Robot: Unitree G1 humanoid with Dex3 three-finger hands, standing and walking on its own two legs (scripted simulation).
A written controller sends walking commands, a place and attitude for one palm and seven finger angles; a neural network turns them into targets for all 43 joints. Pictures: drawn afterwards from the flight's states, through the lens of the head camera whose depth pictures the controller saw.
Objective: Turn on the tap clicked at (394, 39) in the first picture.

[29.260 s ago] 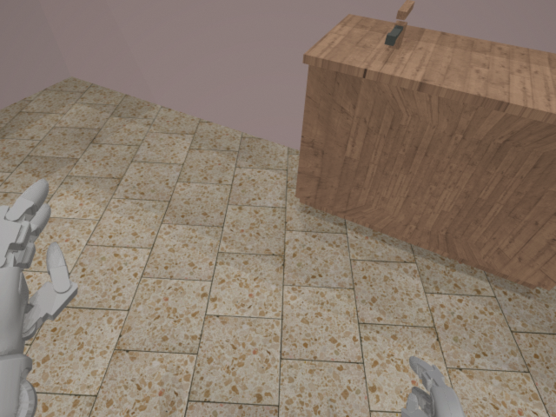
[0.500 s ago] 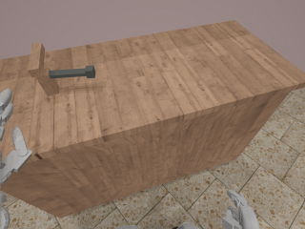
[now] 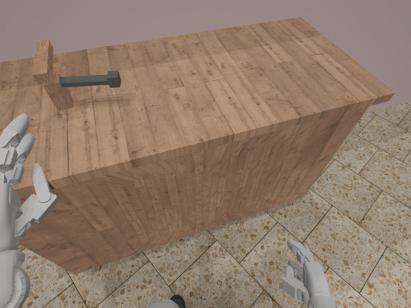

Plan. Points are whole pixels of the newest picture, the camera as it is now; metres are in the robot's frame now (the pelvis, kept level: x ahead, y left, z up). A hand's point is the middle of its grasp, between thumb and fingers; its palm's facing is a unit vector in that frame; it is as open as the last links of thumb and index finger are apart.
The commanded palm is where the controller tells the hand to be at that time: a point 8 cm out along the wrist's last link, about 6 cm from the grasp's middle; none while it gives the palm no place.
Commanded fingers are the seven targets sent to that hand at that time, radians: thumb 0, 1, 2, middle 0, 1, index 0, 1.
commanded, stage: step back with the hand held close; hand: left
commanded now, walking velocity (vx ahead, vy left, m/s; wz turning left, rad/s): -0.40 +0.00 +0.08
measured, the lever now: (114, 79) +0.57 +0.29 +0.10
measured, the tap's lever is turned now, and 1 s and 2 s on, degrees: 78 78 78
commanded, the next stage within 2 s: stop stepping back and stand still in 0.16 s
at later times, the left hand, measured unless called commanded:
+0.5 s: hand out of the picture +0.08 +0.20 +0.16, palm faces +0.36 -0.84 -0.41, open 7.5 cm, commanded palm +0.03 +0.25 +0.18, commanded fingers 0.00 0.90 0.90 -0.20 -0.30 -0.20 -0.30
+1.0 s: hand out of the picture +0.00 +0.22 +0.16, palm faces +0.44 -0.83 -0.33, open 7.5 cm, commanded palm -0.05 +0.26 +0.18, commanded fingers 0.00 0.90 0.90 -0.20 -0.30 -0.20 -0.30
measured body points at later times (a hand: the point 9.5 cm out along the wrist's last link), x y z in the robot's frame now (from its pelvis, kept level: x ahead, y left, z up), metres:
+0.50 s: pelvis -0.13 -0.03 +0.00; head -0.11 -0.03 +0.45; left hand +0.05 +0.24 +0.18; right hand +0.03 -0.27 -0.09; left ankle -0.08 +0.09 -0.72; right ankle -0.07 -0.13 -0.73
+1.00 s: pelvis -0.19 -0.03 +0.00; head -0.22 -0.03 +0.45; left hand -0.03 +0.26 +0.18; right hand -0.04 -0.26 -0.09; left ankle -0.18 +0.10 -0.73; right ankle -0.12 -0.12 -0.73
